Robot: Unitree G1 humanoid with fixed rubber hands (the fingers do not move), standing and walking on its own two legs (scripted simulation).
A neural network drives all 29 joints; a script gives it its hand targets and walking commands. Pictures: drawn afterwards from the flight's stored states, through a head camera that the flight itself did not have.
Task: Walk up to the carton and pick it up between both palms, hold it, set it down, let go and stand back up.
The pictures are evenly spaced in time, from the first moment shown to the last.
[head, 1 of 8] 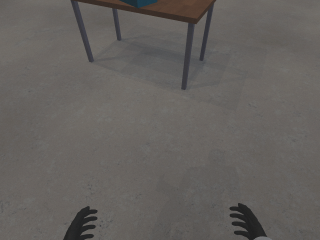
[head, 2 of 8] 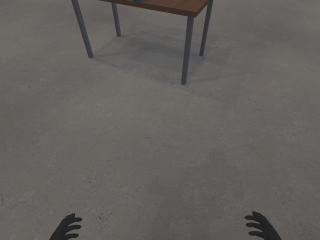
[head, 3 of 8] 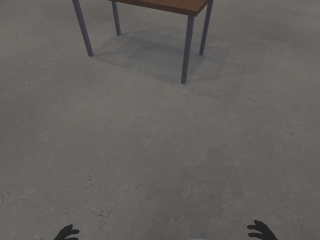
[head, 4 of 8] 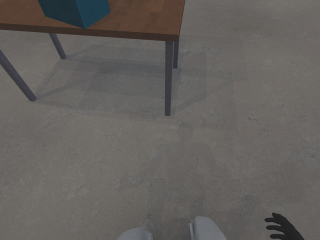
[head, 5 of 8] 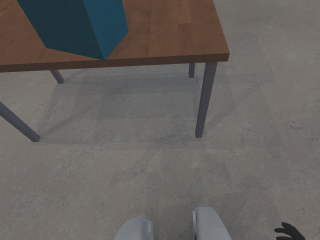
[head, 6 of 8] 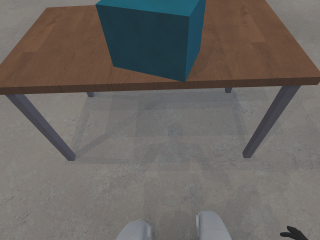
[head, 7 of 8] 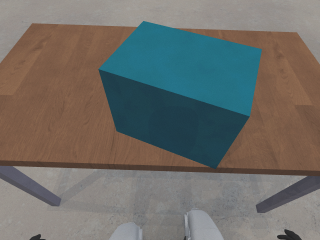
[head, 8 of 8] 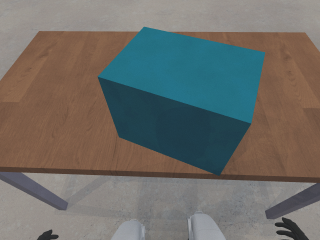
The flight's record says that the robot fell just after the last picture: no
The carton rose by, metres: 0.00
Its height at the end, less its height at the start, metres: +0.00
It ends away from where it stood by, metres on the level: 0.00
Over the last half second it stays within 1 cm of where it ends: yes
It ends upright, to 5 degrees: yes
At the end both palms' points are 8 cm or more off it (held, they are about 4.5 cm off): yes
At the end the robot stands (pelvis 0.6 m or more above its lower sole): yes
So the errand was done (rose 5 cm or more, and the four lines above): no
